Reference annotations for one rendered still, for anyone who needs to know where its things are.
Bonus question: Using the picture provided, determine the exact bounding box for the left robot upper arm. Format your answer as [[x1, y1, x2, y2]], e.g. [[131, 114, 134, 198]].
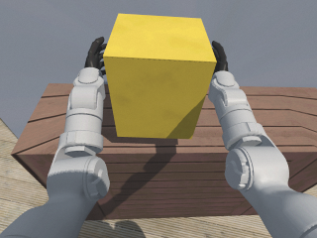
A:
[[0, 156, 110, 238]]

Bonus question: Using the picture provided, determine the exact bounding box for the pedestal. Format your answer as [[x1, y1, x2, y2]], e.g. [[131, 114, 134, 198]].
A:
[[10, 83, 317, 221]]

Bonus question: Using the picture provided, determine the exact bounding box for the robot left hand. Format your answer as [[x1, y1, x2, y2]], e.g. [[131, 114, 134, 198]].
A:
[[84, 37, 107, 75]]

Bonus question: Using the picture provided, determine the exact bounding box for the right robot upper arm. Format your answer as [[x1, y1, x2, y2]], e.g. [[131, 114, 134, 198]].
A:
[[224, 146, 317, 238]]

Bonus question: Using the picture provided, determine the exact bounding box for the carton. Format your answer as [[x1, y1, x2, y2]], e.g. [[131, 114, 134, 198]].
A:
[[103, 13, 217, 140]]

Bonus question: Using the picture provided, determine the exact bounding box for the right robot forearm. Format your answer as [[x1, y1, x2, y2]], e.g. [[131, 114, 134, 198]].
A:
[[208, 70, 289, 176]]

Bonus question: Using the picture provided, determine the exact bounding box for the left robot forearm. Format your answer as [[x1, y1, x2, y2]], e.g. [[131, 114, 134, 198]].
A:
[[47, 67, 106, 192]]

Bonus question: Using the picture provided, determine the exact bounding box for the robot right hand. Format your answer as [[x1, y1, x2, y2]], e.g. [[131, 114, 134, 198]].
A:
[[212, 41, 229, 74]]

